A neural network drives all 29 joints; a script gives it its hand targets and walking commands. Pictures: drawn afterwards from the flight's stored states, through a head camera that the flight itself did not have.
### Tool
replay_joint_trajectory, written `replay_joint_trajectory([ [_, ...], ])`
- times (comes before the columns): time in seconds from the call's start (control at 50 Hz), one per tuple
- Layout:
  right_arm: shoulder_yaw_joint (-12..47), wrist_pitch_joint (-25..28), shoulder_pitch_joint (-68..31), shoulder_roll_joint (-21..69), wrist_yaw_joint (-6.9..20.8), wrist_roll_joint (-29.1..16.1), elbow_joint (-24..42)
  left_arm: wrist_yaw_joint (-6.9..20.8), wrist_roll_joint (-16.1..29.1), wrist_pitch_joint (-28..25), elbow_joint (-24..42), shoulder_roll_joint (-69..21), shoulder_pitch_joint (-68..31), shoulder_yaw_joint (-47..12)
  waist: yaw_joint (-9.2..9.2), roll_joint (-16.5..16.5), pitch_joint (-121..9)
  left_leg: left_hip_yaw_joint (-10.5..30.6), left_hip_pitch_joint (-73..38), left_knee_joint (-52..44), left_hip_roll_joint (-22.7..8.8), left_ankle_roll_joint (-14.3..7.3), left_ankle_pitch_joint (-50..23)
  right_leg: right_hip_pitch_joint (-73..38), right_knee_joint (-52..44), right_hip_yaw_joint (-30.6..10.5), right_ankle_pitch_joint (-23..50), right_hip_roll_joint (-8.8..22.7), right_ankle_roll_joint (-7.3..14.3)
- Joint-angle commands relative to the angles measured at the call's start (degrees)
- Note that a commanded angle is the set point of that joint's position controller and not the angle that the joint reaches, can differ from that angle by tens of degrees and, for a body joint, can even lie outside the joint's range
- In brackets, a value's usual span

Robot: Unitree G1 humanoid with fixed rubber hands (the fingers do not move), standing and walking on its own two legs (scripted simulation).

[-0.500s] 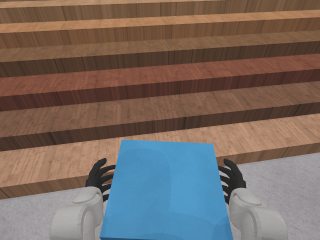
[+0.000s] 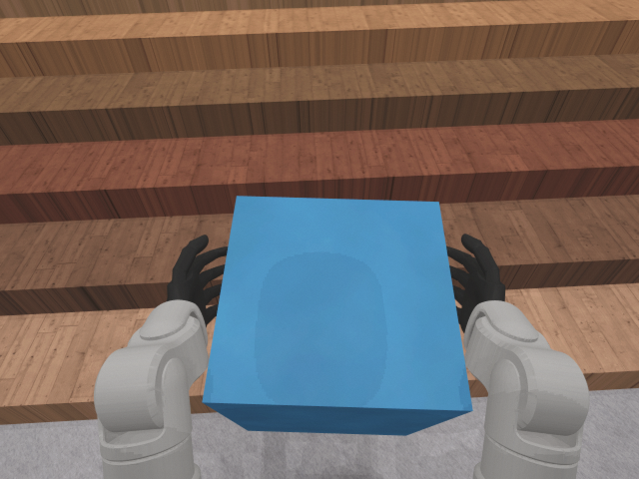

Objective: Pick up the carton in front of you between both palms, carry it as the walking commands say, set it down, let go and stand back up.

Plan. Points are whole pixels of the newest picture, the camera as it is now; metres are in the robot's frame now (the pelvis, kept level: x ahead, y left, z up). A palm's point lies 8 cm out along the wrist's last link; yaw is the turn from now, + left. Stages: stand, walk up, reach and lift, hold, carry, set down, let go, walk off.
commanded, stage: carry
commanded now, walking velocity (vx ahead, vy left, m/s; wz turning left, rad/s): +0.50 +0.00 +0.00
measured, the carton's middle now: (331, 330) +0.30 +0.01 +0.07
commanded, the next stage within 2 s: none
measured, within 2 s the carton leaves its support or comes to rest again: neither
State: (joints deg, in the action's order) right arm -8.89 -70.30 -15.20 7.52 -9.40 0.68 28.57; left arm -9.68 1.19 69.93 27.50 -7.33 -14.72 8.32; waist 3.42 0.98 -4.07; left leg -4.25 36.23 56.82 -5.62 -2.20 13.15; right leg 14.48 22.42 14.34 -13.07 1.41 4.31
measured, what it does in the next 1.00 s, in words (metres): climbs: left foot, then right foot 0.14 m higher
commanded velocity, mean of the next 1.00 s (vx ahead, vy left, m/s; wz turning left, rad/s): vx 0.50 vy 0.00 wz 0.00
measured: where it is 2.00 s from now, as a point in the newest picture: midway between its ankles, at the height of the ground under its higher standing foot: (390, 148)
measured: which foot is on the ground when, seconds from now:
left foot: up 0.00-0.20, down 0.22-0.72, up 0.74-1.00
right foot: down 0.00-0.24, up 0.26-0.70, down 0.72-1.00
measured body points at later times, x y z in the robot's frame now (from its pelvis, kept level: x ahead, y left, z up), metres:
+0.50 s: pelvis +0.32 +0.03 -0.01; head +0.41 +0.04 +0.43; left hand +0.70 +0.15 +0.09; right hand +0.68 -0.15 +0.10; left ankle +0.28 +0.10 -0.74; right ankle +0.35 -0.10 -0.60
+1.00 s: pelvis +0.69 -0.07 +0.12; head +0.75 -0.07 +0.57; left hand +1.03 +0.12 +0.24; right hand +1.06 -0.19 +0.23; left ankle +0.68 +0.03 -0.41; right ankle +0.70 -0.10 -0.61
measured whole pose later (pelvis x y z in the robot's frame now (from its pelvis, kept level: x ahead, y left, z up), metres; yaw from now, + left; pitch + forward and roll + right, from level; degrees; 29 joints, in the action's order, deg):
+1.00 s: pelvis +0.69 -0.07 +0.12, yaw +2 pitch +4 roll +1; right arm -17.5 -63.6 -27.1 9.2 -7.7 3.8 17.6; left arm -10.4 1.9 64.0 11.4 -6.1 -31.1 12.8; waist 7.1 -1.3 4.2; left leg -3.0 51.1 97.9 1.0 -6.2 20.0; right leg 20.4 31.8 8.7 -15.6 -3.4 8.6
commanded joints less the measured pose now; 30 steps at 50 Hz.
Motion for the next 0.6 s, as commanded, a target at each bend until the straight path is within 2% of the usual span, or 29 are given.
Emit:
replay_joint_trajectory([
  [0.0, 31.3, 0.5, -27.8, 28.9, 0.5, -9.3, -3.4, 2.6, 14.4, -0.4, 1.0, -30.1, -32.5, -35.0, -0.46, -6.2, -12.1, -1.2, 3.7, -9.9, -0.4, 0.3, -5.2, -13.2, -10.6, -13.1, 5.7, 14.3, 6.2],
  [0.08, 28.6, 0.7, -35.0, 28.7, -0.4, -9.1, -8.4, 1.3, 12.7, -0.8, -5.0, -30.1, -38.8, -31.4, -0.01, -7.7, -9.7, -4.5, 0.6, -18.9, 2.1, -0.5, -8.6, -14.4, -7.8, -9.0, 14.4, 11.8, 5.2],
  [0.14, 26.7, 1.4, -40.9, 29.0, -0.6, -9.4, -12.1, 0.3, 11.4, -1.6, -9.3, -30.8, -44.2, -29.1, -0.76, -8.8, -10.2, -5.0, -4.2, -23.3, 3.2, -2.1, -8.5, -16.4, -2.3, -7.3, 20.6, 11.8, 3.7],
  [0.16, 25.8, 1.7, -42.0, 28.8, -0.6, -9.5, -13.8, 0.0, 11.1, -1.9, -10.6, -31.3, -46.3, -28.7, -3.44, -9.6, -13.7, -7.4, -13.4, -22.9, 5.3, -2.9, -7.4, -13.7, 5.3, -4.8, 26.9, 10.8, 3.1],
  [0.18, 25.1, 2.1, -42.9, 28.9, -0.7, -9.7, -15.7, -0.3, 10.9, -2.0, -11.7, -31.9, -47.5, -28.3, -6.09, -5.9, -17.6, -10.5, -24.5, -25.7, 8.8, -2.6, -5.3, -10.5, 16.1, -0.8, 30.3, 7.7, 1.1],
  [0.2, 24.4, 2.5, -43.5, 29.5, -0.8, -9.6, -17.2, -0.6, 10.5, -2.3, -12.7, -32.0, -49.3, -27.5, -8.48, -0.1, -21.5, -5.1, -37.2, -26.9, 5.0, -1.9, -5.5, -1.7, 29.0, -1.5, 20.5, 5.4, -1.0],
  [0.22, 23.1, 2.7, -45.3, 28.7, -1.0, -9.2, -18.2, -1.0, 10.1, -2.4, -14.0, -33.1, -49.7, -26.5, -6.57, 12.4, -24.8, 23.5, -46.8, -31.2, -12.4, -7.1, -5.3, 12.6, 43.8, -4.3, -3.8, -0.2, -3.7],
  [0.24, 24.0, 3.1, -46.3, 30.4, -1.0, -10.2, -19.2, -1.3, 9.6, -2.6, -14.0, -32.8, -50.4, -25.3, -8.71, 18.2, -26.6, 37.7, -53.1, -38.3, -16.1, -12.5, -1.0, 25.9, 53.9, -9.9, -16.0, -4.8, -3.6],
  [0.26, 24.8, 3.7, -48.3, 32.8, -0.6, -11.7, -18.0, -1.4, 9.6, -2.9, -14.0, -34.8, -52.6, -25.3, -8.14, 14.8, -26.1, 34.7, -52.5, -37.1, -15.7, -13.2, -1.0, 29.7, 59.2, -14.1, -13.9, -1.5, -1.7],
  [0.28, 26.5, 4.4, -50.8, 36.6, 0.1, -13.4, -16.5, -1.3, 9.5, -3.6, -13.8, -37.2, -54.2, -25.1, -8.13, 8.7, -24.9, 30.1, -50.1, -34.7, -14.1, -12.7, -7.0, 31.6, 61.0, -14.3, -11.9, -0.1, -0.8],
  [0.3, 28.0, 5.1, -53.7, 39.4, 0.9, -15.0, -14.5, -1.1, 9.4, -4.3, -13.9, -39.6, -55.1, -25.2, -7.8, 4.5, -23.9, 25.4, -47.4, -33.4, -13.3, -11.7, -14.6, 32.1, 60.1, -14.7, -9.9, 1.2, -0.5],
  [0.32, 29.4, 5.8, -56.0, 41.5, 1.7, -16.4, -12.8, -0.9, 8.9, -5.1, -13.9, -40.9, -55.1, -25.3, -7.29, 3.5, -24.4, 22.0, -46.1, -32.8, -12.8, -11.2, -18.6, 32.3, 59.8, -14.6, -8.5, 2.0, -0.7],
  [0.34, 30.4, 6.5, -57.2, 42.9, 2.2, -17.3, -11.4, -0.7, 8.4, -5.8, -13.4, -41.7, -54.7, -25.7, -6.94, 3.4, -25.4, 19.9, -46.1, -32.6, -12.3, -10.4, -19.6, 32.5, 58.9, -14.3, -7.5, 2.3, -0.8],
  [0.42, 32.3, 8.2, -53.5, 42.6, 3.0, -17.7, -7.4, -0.8, 6.7, -8.1, -9.8, -40.6, -50.8, -27.6, -7.5, 4.8, -26.8, 15.6, -52.6, -29.6, -10.8, -10.3, -27.1, 42.5, 61.0, -12.1, -6.7, 2.2, -0.9],
  [0.46, 32.8, 8.4, -50.8, 40.5, 2.9, -17.8, -5.8, -1.0, 6.4, -8.4, -6.9, -38.6, -49.2, -28.4, -8.76, 6.4, -25.8, 14.6, -56.3, -29.0, -10.6, -11.1, -29.6, 49.2, 62.6, -10.6, -7.8, 2.2, -0.7],
  [0.5, 33.1, 8.2, -47.7, 38.1, 2.5, -17.2, -5.1, -1.1, 6.5, -8.1, -4.7, -36.4, -48.0, -29.3, -10.41, 6.8, -23.7, 16.2, -61.0, -29.8, -12.0, -12.8, -30.6, 58.6, 69.3, -10.6, -10.7, 3.4, -0.1],
  [0.52, 33.2, 7.9, -46.7, 36.7, 2.3, -17.0, -4.9, -1.0, 6.8, -7.7, -4.0, -35.4, -47.9, -29.4, -12.07, 7.1, -22.5, 19.5, -65.1, -30.0, -14.4, -14.5, -31.5, 66.3, 78.9, -10.5, -15.0, 3.4, 0.8],
  [0.54, 33.6, 7.5, -46.3, 35.9, 2.2, -17.2, -5.0, -0.9, 7.0, -7.3, -3.9, -34.8, -47.1, -29.5, -12.63, 6.0, -20.3, 21.0, -67.6, -31.1, -15.6, -14.8, -32.0, 73.3, 85.2, -11.4, -20.8, 3.7, 1.6],
  [0.56, 33.9, 7.2, -46.8, 35.4, 2.2, -17.6, -4.6, -0.8, 7.0, -6.8, -4.2, -34.0, -46.9, -29.4, -12.43, 4.4, -17.4, 19.4, -66.6, -33.6, -14.2, -13.7, -30.3, 75.3, 84.6, -10.7, -25.0, 3.9, 1.6],
  [0.58, 34.3, 6.8, -47.0, 35.2, 2.3, -17.8, -4.9, -0.8, 6.7, -6.3, -4.7, -33.1, -46.5, -28.8, -11.01, 3.8, -13.8, 17.7, -63.0, -35.9, -13.2, -11.5, -28.9, 74.6, 81.8, -12.0, -26.9, 5.0, 2.0],
])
